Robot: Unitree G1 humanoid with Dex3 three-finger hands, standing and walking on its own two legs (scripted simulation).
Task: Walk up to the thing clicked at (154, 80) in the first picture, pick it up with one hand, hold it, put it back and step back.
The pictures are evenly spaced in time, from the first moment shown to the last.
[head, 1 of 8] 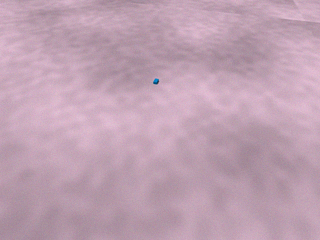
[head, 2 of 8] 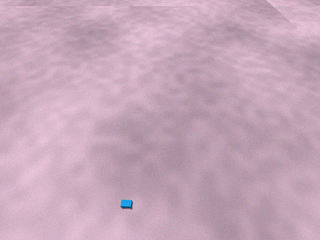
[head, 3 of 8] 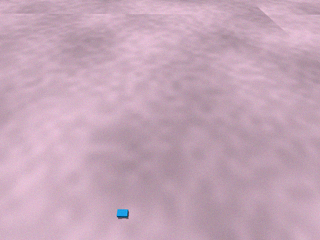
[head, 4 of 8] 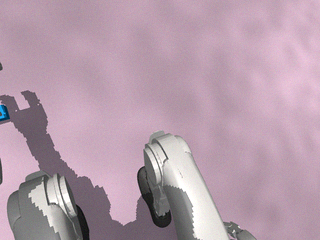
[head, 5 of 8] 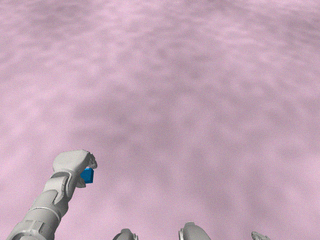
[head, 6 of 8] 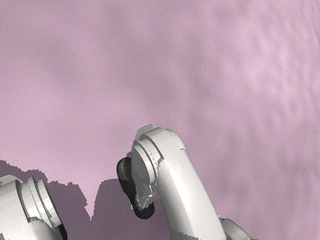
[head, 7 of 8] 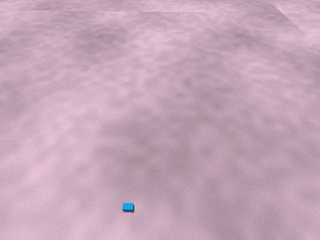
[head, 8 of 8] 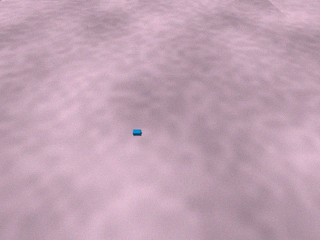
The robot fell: no
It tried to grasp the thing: yes
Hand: left
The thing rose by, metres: 0.69
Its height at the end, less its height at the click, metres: +0.00
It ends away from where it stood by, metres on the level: 0.01
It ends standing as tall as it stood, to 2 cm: yes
